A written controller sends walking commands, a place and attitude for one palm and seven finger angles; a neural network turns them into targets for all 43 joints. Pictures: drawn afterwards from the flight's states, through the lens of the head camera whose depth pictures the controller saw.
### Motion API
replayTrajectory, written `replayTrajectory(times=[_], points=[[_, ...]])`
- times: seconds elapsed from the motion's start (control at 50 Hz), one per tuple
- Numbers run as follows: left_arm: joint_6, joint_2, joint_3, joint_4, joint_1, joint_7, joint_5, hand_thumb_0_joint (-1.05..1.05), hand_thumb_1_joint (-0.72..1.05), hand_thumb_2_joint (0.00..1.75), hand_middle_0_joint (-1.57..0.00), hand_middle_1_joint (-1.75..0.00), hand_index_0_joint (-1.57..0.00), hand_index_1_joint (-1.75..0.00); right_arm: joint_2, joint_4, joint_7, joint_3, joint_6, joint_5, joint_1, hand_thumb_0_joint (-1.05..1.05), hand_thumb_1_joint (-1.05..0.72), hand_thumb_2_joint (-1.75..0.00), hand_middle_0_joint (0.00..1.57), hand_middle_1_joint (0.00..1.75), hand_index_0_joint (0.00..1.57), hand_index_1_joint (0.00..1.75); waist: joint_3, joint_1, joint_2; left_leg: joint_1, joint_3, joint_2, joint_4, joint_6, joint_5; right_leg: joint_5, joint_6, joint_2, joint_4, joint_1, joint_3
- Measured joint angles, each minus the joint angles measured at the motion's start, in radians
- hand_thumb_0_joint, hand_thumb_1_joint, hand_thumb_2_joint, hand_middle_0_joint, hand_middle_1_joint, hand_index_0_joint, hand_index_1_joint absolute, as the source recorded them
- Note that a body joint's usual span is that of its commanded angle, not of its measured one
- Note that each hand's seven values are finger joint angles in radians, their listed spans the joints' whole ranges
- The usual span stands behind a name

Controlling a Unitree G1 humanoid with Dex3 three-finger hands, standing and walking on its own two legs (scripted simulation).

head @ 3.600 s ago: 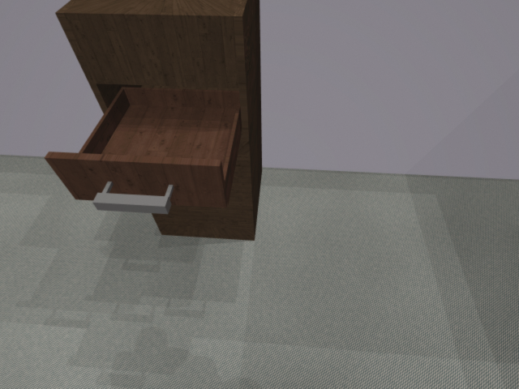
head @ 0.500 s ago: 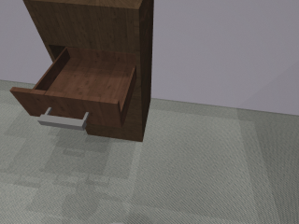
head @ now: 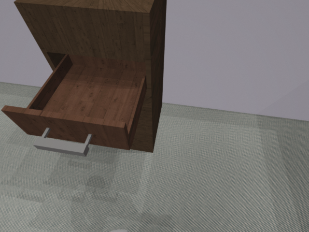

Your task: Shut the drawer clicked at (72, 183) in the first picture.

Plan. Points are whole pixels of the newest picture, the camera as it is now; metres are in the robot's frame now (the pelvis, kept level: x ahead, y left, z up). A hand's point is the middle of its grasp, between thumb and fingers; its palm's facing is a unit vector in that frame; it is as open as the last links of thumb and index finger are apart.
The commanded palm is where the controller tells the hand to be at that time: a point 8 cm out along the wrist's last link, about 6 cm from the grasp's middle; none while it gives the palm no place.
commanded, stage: come to a stop and stand still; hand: left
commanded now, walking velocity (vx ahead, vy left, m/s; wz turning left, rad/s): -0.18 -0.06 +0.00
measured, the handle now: (65, 140) +0.36 +0.32 -0.06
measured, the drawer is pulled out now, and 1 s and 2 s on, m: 0.29 0.29 0.29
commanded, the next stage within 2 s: look again from close up in 1.04 s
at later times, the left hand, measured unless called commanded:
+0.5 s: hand out of the picture +0.03 +0.18 -0.17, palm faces +0.08 -0.97 -0.23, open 7.4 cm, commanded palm none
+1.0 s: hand out of the picture -0.02 +0.24 -0.16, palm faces -0.02 -0.97 -0.25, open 7.4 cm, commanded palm none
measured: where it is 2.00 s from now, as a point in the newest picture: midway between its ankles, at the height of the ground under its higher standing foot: outside the picture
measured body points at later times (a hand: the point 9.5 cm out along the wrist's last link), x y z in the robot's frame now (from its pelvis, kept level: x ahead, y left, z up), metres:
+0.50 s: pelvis -0.01 -0.01 +0.01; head +0.04 -0.01 +0.45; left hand +0.03 +0.23 -0.15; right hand +0.07 -0.25 -0.15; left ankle -0.03 +0.12 -0.73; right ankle -0.02 -0.10 -0.73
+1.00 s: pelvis -0.03 +0.04 +0.01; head -0.03 +0.03 +0.46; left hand -0.01 +0.29 -0.14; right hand -0.03 -0.18 -0.15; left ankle -0.03 +0.12 -0.73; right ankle -0.02 -0.10 -0.73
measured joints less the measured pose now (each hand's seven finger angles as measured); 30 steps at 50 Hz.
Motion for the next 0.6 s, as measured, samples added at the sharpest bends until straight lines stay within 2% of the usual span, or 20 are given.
replayTrajectory(times=[0.04,0.08,0.12,0.14,0.16,0.22,0.28,0.32,0.4,0.46,0.52,0.56,0.6], points=[[0.015,0.018,0.006,-0.008,-0.023,0.000,-0.005,0.00,0.91,0.90,-0.20,-0.30,-0.20,-0.30,0.006,-0.013,-0.007,0.002,0.001,-0.002,-0.019,0.01,-0.92,-0.90,0.20,0.30,0.20,0.29,0.014,0.002,-0.016,0.007,0.010,-0.003,-0.002,-0.005,-0.066,-0.089,0.003,0.006,0.101,-0.044,0.029],[0.026,0.032,0.015,-0.020,-0.055,-0.004,-0.009,0.00,0.91,0.90,-0.20,-0.30,-0.20,-0.30,0.008,-0.025,-0.013,0.002,0.006,-0.009,-0.037,0.01,-0.92,-0.90,0.20,0.30,0.20,0.29,0.031,-0.001,-0.012,0.003,0.002,0.000,-0.010,-0.018,-0.061,-0.136,0.000,0.026,0.162,-0.080,0.049],[0.023,0.042,0.020,-0.040,-0.078,-0.010,-0.008,0.00,0.91,0.90,-0.20,-0.30,-0.20,-0.30,0.005,-0.031,-0.015,0.001,0.014,-0.011,-0.049,0.01,-0.92,-0.90,0.20,0.30,0.20,0.29,0.042,-0.001,0.004,-0.005,-0.009,0.008,-0.007,-0.023,-0.053,-0.078,-0.005,0.041,0.111,-0.080,0.051],[0.017,0.049,0.020,-0.054,-0.080,-0.013,-0.005,0.00,0.91,0.90,-0.20,-0.30,-0.20,-0.30,0.005,-0.034,-0.014,0.001,0.020,-0.009,-0.050,0.01,-0.91,-0.90,0.20,0.30,0.20,0.29,0.039,0.001,0.007,-0.015,-0.012,0.009,0.008,-0.027,-0.058,0.032,-0.005,0.041,0.031,-0.065,0.052],[0.010,0.053,0.021,-0.063,-0.082,-0.013,0.001,0.00,0.91,0.90,-0.20,-0.30,-0.20,-0.30,0.001,-0.034,-0.011,-0.002,0.026,-0.004,-0.054,0.01,-0.91,-0.90,0.20,0.30,0.20,0.29,0.038,-0.001,0.016,-0.028,-0.017,0.015,0.034,-0.024,-0.068,0.078,-0.014,0.047,0.011,-0.061,0.047],[0.001,0.052,0.011,-0.066,-0.091,-0.015,0.010,0.00,0.91,0.90,-0.20,-0.30,-0.20,-0.30,-0.013,-0.029,-0.002,-0.013,0.050,0.004,-0.058,0.01,-0.91,-0.90,0.20,0.30,0.20,0.29,0.032,-0.014,0.039,-0.083,-0.076,-0.014,0.231,-0.009,-0.260,0.043,-0.049,0.053,0.003,-0.046,0.022],[-0.003,0.044,0.006,-0.065,-0.091,-0.009,0.010,0.00,0.91,0.90,-0.20,-0.30,-0.20,-0.30,-0.019,-0.018,0.001,-0.012,0.055,0.007,-0.061,0.01,-0.91,-0.90,0.20,0.30,0.20,0.29,0.024,-0.012,0.038,-0.089,-0.084,-0.040,0.337,-0.008,-0.298,0.063,-0.056,0.054,-0.058,-0.018,0.025],[-0.008,0.039,0.003,-0.064,-0.086,-0.008,0.008,0.00,0.91,0.90,-0.20,-0.30,-0.20,-0.30,-0.018,-0.013,0.003,-0.008,0.051,0.010,-0.059,0.01,-0.91,-0.90,0.20,0.30,0.20,0.29,0.020,-0.008,0.031,-0.061,-0.073,-0.048,0.297,-0.013,-0.294,0.087,-0.055,0.054,-0.096,-0.004,0.031],[-0.014,0.032,-0.002,-0.054,-0.076,-0.007,0.004,0.00,0.91,0.90,-0.20,-0.30,-0.20,-0.30,-0.012,-0.009,0.006,0.001,0.040,0.011,-0.046,0.01,-0.91,-0.90,0.20,0.30,0.20,0.29,0.007,-0.005,0.015,0.010,-0.056,-0.053,0.123,-0.016,-0.236,0.109,-0.049,0.052,-0.133,0.010,0.032],[-0.009,0.026,-0.003,-0.039,-0.068,-0.008,-0.003,0.00,0.91,0.90,-0.20,-0.30,-0.20,-0.30,-0.013,-0.006,0.006,0.008,0.023,0.008,-0.028,0.01,-0.91,-0.90,0.20,0.30,0.20,0.29,-0.004,-0.010,0.024,0.077,-0.056,-0.031,-0.053,0.002,-0.052,0.098,-0.039,0.067,-0.111,-0.001,0.019],[0.003,0.028,-0.003,-0.017,-0.075,-0.006,-0.003,0.00,0.91,0.90,-0.20,-0.30,-0.20,-0.30,0.000,0.019,0.002,0.017,0.015,0.001,-0.013,0.01,-0.91,-0.90,0.20,0.30,0.20,0.29,-0.008,-0.004,0.010,0.084,-0.058,-0.028,-0.053,0.015,-0.096,0.103,-0.036,0.069,-0.115,0.007,0.012],[-0.021,0.021,-0.018,-0.018,-0.050,0.006,-0.004,0.00,0.91,0.90,-0.20,-0.30,-0.20,-0.30,0.000,0.013,0.009,0.024,0.016,0.004,-0.001,0.01,-0.91,-0.90,0.20,0.30,0.20,0.29,-0.026,0.007,0.015,0.051,-0.050,-0.019,0.003,0.018,-0.125,0.116,-0.026,0.079,-0.128,0.000,0.023],[-0.039,0.013,-0.034,-0.027,-0.011,0.009,0.000,0.00,0.91,0.90,-0.20,-0.30,-0.20,-0.30,-0.002,-0.015,0.013,0.026,0.011,0.006,0.014,0.01,-0.91,-0.90,0.20,0.30,0.20,0.29,-0.047,0.001,0.024,0.030,-0.054,-0.019,0.038,0.020,-0.158,0.115,-0.020,0.086,-0.113,-0.015,0.038]])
